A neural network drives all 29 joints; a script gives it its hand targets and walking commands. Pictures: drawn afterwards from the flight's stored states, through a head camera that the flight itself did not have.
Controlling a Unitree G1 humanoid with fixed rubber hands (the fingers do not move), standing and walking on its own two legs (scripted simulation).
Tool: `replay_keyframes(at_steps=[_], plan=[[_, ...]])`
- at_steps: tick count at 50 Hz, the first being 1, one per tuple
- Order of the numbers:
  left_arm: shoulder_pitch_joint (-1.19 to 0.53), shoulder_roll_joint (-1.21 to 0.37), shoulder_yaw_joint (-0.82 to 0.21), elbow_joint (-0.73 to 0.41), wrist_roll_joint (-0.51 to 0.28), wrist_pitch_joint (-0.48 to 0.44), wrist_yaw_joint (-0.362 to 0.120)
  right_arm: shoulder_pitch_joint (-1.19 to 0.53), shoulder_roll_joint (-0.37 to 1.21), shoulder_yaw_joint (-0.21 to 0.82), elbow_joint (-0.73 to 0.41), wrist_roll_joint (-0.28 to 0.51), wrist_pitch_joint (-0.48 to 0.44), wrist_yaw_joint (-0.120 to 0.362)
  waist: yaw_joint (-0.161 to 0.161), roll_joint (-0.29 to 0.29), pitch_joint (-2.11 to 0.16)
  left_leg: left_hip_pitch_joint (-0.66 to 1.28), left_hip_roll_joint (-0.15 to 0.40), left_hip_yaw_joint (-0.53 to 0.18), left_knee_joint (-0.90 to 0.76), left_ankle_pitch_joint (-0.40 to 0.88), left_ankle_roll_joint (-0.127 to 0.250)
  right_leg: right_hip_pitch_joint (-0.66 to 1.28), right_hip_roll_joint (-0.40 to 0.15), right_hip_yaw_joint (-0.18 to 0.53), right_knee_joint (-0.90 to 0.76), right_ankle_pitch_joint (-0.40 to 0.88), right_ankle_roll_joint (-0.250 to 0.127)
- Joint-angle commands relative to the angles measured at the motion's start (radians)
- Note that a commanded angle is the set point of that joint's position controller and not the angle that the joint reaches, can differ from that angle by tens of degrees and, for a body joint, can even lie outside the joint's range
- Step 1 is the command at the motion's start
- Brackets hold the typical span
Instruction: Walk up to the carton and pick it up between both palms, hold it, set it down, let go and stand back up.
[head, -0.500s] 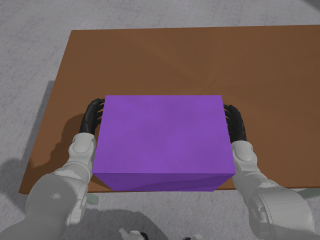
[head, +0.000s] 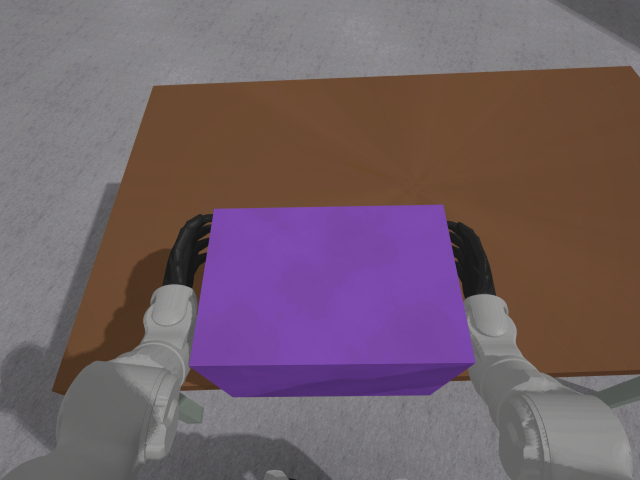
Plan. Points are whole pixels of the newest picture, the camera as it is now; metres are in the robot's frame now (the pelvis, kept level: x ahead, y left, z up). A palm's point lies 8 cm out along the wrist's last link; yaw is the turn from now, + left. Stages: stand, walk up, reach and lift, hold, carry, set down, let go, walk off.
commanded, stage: reach and lift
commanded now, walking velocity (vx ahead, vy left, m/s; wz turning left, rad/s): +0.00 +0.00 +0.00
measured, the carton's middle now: (329, 308) +0.37 +0.01 -0.05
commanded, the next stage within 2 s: none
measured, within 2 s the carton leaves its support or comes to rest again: neither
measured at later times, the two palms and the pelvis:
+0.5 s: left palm (169, 249) +0.41 +0.21 +0.05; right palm (477, 237) +0.42 -0.18 +0.05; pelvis +0.02 +0.01 +0.02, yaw +0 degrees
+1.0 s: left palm (148, 233) +0.38 +0.20 +0.12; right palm (513, 224) +0.39 -0.18 +0.12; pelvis +0.01 +0.00 +0.04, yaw +1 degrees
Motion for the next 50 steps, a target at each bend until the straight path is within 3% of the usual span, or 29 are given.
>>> replay_keyframes(at_steps=[1, 4, 5, 7, 10, 13, 14, 15, 16, 19, 20, 23, 24, 25, 26, 28, 29, 30, 31, 32, 33, 38, 39, 41, 44, 45, 46, 47, 50], plan=[[-0.567, -0.727, -0.216, -0.258, 0.073, -0.084, -0.106, -0.551, 0.701, 0.219, -0.237, -0.120, -0.029, 0.158, -0.052, -0.014, -0.546, 0.556, -0.006, -0.001, -0.085, 0.293, -0.061, 0.199, 0.036, -0.112, -0.156, 0.152, -0.016], [-0.534, -0.680, -0.177, -0.161, 0.085, -0.051, -0.120, -0.507, 0.702, 0.226, -0.166, -0.112, 0.027, 0.160, -0.052, -0.040, -0.391, 0.464, -0.020, 0.012, -0.131, 0.117, -0.038, 0.267, 0.024, -0.086, -0.179, 0.055, -0.014], [-0.577, -0.702, -0.200, -0.194, 0.064, -0.042, -0.118, -0.564, 0.705, 0.241, -0.215, -0.091, 0.037, 0.162, -0.045, -0.007, -0.435, 0.470, -0.020, 0.009, -0.137, 0.084, -0.041, 0.267, 0.023, -0.076, -0.176, 0.018, -0.022], [-0.669, -0.714, -0.245, -0.207, 0.018, -0.045, -0.121, -0.687, 0.737, 0.278, -0.299, -0.089, 0.051, 0.166, -0.037, -0.044, -0.444, 0.405, -0.023, 0.022, -0.126, 0.039, -0.029, 0.262, 0.012, -0.071, -0.145, 0.021, -0.020], [-0.685, -0.787, -0.334, -0.279, -0.057, -0.050, -0.114, -0.702, 0.767, 0.318, -0.414, -0.048, 0.065, 0.164, -0.081, -0.029, -0.587, 0.489, -0.023, -0.005, -0.100, 0.155, -0.051, 0.289, 0.028, -0.081, -0.143, 0.125, -0.022], [-0.640, -0.844, -0.391, -0.430, -0.092, -0.053, -0.090, -0.639, 0.849, 0.455, -0.506, 0.048, 0.102, 0.156, -0.015, -0.007, -0.702, 0.510, -0.045, -0.011, -0.066, 0.273, -0.056, 0.349, 0.033, -0.061, -0.141, 0.205, -0.014], [-0.631, -0.872, -0.437, -0.496, -0.106, -0.050, -0.079, -0.600, 0.861, 0.471, -0.495, 0.058, 0.106, 0.159, -0.050, 0.014, -0.765, 0.556, -0.041, -0.023, -0.059, 0.362, -0.067, 0.361, 0.045, -0.060, -0.138, 0.277, -0.016], [-0.604, -0.855, -0.399, -0.461, -0.088, -0.036, -0.081, -0.569, 0.874, 0.494, -0.536, 0.085, 0.136, 0.149, -0.033, -0.005, -0.713, 0.501, -0.052, -0.010, -0.059, 0.348, -0.057, 0.407, 0.041, -0.047, -0.137, 0.318, -0.015], [-0.596, -0.906, -0.461, -0.556, -0.102, -0.032, -0.069, -0.546, 0.876, 0.530, -0.542, 0.096, 0.138, 0.151, -0.050, 0.026, -0.788, 0.568, -0.048, -0.031, -0.058, 0.439, -0.077, 0.422, 0.047, -0.048, -0.136, 0.361, -0.012], [-0.534, -0.859, -0.435, -0.562, -0.104, 0.012, -0.078, -0.458, 0.859, 0.570, -0.606, 0.132, 0.200, 0.128, -0.071, -0.031, -0.689, 0.566, -0.051, -0.032, -0.102, 0.396, -0.054, 0.550, 0.041, -0.026, -0.181, 0.415, -0.002], [-0.518, -0.876, -0.444, -0.590, -0.083, 0.030, -0.075, -0.444, 0.849, 0.566, -0.620, 0.118, 0.213, 0.126, -0.076, -0.008, -0.670, 0.601, -0.048, -0.053, -0.111, 0.439, -0.064, 0.546, 0.045, -0.024, -0.190, 0.430, -0.001], [-0.525, -0.866, -0.402, -0.636, -0.062, 0.086, -0.083, -0.427, 0.843, 0.595, -0.634, 0.164, 0.285, 0.114, -0.047, -0.011, -0.562, 0.616, -0.051, -0.047, -0.153, 0.447, -0.050, 0.567, 0.046, -0.018, -0.227, 0.426, 0.000], [-0.548, -0.886, -0.436, -0.682, -0.072, 0.116, -0.086, -0.423, 0.815, 0.587, -0.632, 0.175, 0.298, 0.115, -0.086, 0.027, -0.523, 0.687, -0.044, -0.069, -0.165, 0.511, -0.071, 0.541, 0.050, -0.038, -0.245, 0.425, -0.005], [-0.558, -0.888, -0.447, -0.754, -0.085, 0.126, -0.082, -0.422, 0.821, 0.598, -0.695, 0.198, 0.311, 0.117, -0.071, 0.036, -0.504, 0.718, -0.042, -0.076, -0.168, 0.586, -0.072, 0.578, 0.054, -0.028, -0.250, 0.489, -0.007], [-0.542, -0.890, -0.431, -0.765, -0.091, 0.135, -0.083, -0.401, 0.821, 0.580, -0.692, 0.203, 0.335, 0.112, -0.096, -0.004, -0.462, 0.702, -0.047, -0.077, -0.182, 0.554, -0.065, 0.592, 0.057, -0.034, -0.262, 0.476, -0.001], [-0.527, -0.919, -0.510, -0.968, -0.124, 0.161, -0.067, -0.389, 0.798, 0.604, -0.872, 0.237, 0.340, 0.108, -0.122, 0.047, -0.541, 0.814, -0.031, -0.114, -0.192, 0.754, -0.097, 0.565, 0.075, -0.036, -0.284, 0.574, -0.008], [-0.530, -0.874, -0.426, -0.886, -0.076, 0.190, -0.074, -0.383, 0.767, 0.577, -0.795, 0.224, 0.358, 0.100, -0.094, 0.030, -0.427, 0.800, -0.029, -0.098, -0.202, 0.705, -0.084, 0.586, 0.061, -0.043, -0.306, 0.531, -0.003], [-0.470, -0.900, -0.456, -0.934, -0.077, 0.220, -0.071, -0.347, 0.777, 0.583, -0.829, 0.238, 0.382, 0.095, -0.102, 0.026, -0.476, 0.836, -0.027, -0.097, -0.203, 0.722, -0.089, 0.579, 0.067, -0.046, -0.321, 0.552, -0.007], [-0.412, -0.866, -0.433, -0.784, -0.063, 0.253, -0.083, -0.325, 0.751, 0.555, -0.791, 0.215, 0.409, 0.100, -0.131, -0.004, -0.409, 0.817, -0.017, -0.105, -0.228, 0.662, -0.081, 0.558, 0.057, -0.048, -0.340, 0.483, -0.002], [-0.409, -0.871, -0.422, -0.848, -0.060, 0.267, -0.085, -0.369, 0.737, 0.563, -0.829, 0.233, 0.417, 0.102, -0.105, -0.001, -0.402, 0.816, -0.007, -0.108, -0.252, 0.651, -0.075, 0.597, 0.054, -0.044, -0.341, 0.462, -0.004], [-0.370, -0.816, -0.332, -0.755, 0.015, 0.299, -0.096, -0.318, 0.702, 0.525, -0.718, 0.214, 0.438, 0.095, -0.096, -0.018, -0.263, 0.810, -0.011, -0.095, -0.270, 0.618, -0.073, 0.624, 0.048, -0.043, -0.380, 0.421, -0.007], [-0.383, -0.838, -0.297, -0.805, 0.015, 0.365, -0.130, -0.349, 0.683, 0.505, -0.750, 0.215, 0.494, 0.112, -0.077, -0.028, -0.177, 0.814, -0.005, -0.082, -0.324, 0.526, -0.057, 0.640, 0.038, -0.030, -0.399, 0.350, -0.017], [-0.431, -0.866, -0.358, -0.874, -0.028, 0.373, -0.127, -0.418, 0.701, 0.507, -0.875, 0.228, 0.486, 0.104, -0.095, -0.022, -0.314, 0.841, -0.003, -0.084, -0.314, 0.547, -0.063, 0.662, 0.038, -0.030, -0.402, 0.391, -0.018], [-0.522, -0.888, -0.373, -0.913, -0.041, 0.385, -0.119, -0.473, 0.702, 0.501, -0.873, 0.252, 0.497, 0.113, -0.078, 0.046, -0.291, 0.844, -0.009, -0.081, -0.342, 0.489, -0.083, 0.625, 0.046, -0.032, -0.409, 0.306, -0.030], [-0.606, -0.880, -0.416, -0.993, -0.077, 0.399, -0.094, -0.555, 0.758, 0.540, -0.989, 0.262, 0.518, 0.122, -0.062, 0.007, -0.430, 0.853, -0.026, -0.079, -0.329, 0.420, -0.065, 0.623, 0.041, -0.023, -0.412, 0.280, -0.024], [-0.486, -0.884, -0.395, -0.932, -0.061, 0.416, -0.091, -0.514, 0.758, 0.564, -0.989, 0.261, 0.525, 0.124, -0.030, -0.024, -0.376, 0.847, -0.026, -0.078, -0.343, 0.418, -0.051, 0.623, 0.039, -0.023, -0.417, 0.286, -0.020], [-0.584, -0.871, -0.376, -0.938, -0.057, 0.420, -0.096, -0.494, 0.762, 0.531, -0.901, 0.236, 0.549, 0.123, -0.050, -0.018, -0.325, 0.799, -0.043, -0.058, -0.367, 0.287, -0.048, 0.626, 0.022, -0.011, -0.427, 0.216, -0.020], [-0.571, -0.896, -0.396, -0.976, -0.078, 0.425, -0.093, -0.504, 0.767, 0.522, -0.953, 0.236, 0.547, 0.125, -0.054, -0.025, -0.379, 0.812, -0.035, -0.065, -0.376, 0.306, -0.047, 0.619, 0.027, -0.015, -0.423, 0.241, -0.021], [-0.601, -0.817, -0.325, -0.934, -0.041, 0.475, -0.099, -0.502, 0.715, 0.467, -0.852, 0.206, 0.592, 0.143, -0.048, -0.044, -0.321, 0.781, -0.040, -0.046, -0.411, 0.195, -0.033, 0.610, 0.017, -0.019, -0.443, 0.139, -0.024]])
